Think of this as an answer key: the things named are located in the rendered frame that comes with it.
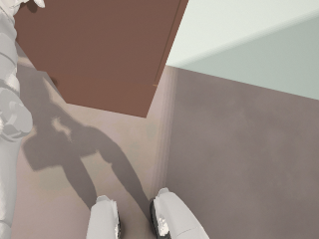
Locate left robot hand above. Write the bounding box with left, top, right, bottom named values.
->
left=1, top=0, right=45, bottom=16

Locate cupboard door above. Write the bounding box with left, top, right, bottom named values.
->
left=13, top=0, right=179, bottom=86

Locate robot left forearm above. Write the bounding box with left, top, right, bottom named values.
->
left=0, top=0, right=20, bottom=98

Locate robot right thigh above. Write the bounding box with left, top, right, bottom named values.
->
left=154, top=192, right=209, bottom=239

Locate right robot foot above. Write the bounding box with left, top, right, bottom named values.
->
left=150, top=201, right=169, bottom=239

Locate left robot upper arm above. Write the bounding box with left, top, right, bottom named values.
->
left=0, top=87, right=33, bottom=239

